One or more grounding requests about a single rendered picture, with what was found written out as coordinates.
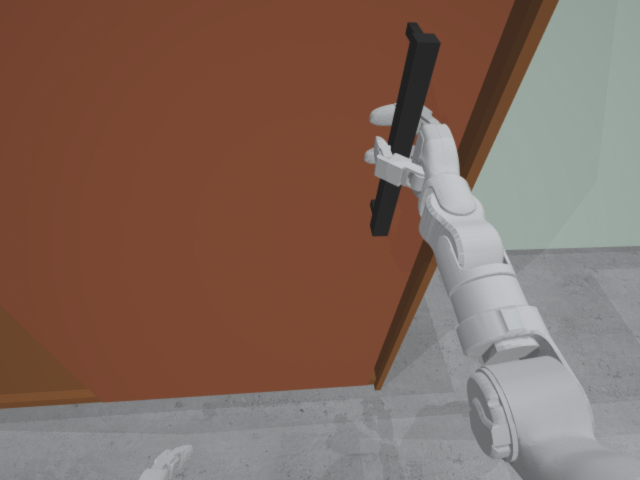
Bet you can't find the left robot hand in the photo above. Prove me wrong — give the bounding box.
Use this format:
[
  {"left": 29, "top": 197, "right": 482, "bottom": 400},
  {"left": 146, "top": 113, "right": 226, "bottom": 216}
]
[{"left": 138, "top": 445, "right": 194, "bottom": 480}]

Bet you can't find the wardrobe door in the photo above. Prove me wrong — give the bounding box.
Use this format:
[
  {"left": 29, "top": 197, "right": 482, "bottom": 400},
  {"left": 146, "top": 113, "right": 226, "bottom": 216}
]
[
  {"left": 0, "top": 305, "right": 88, "bottom": 394},
  {"left": 0, "top": 0, "right": 515, "bottom": 403}
]

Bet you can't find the handle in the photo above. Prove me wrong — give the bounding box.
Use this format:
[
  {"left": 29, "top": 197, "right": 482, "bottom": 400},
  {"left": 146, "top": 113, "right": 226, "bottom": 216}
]
[{"left": 370, "top": 22, "right": 441, "bottom": 236}]

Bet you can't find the right robot upper arm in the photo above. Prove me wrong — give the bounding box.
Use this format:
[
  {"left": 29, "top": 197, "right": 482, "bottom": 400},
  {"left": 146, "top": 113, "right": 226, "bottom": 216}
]
[{"left": 467, "top": 356, "right": 640, "bottom": 480}]

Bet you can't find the right robot forearm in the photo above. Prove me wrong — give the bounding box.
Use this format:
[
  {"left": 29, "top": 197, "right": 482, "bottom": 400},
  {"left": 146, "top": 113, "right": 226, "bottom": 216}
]
[{"left": 418, "top": 174, "right": 595, "bottom": 435}]

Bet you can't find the right robot hand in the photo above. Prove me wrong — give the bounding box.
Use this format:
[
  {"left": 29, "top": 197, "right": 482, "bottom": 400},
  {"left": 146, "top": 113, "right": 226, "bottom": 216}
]
[{"left": 364, "top": 103, "right": 460, "bottom": 199}]

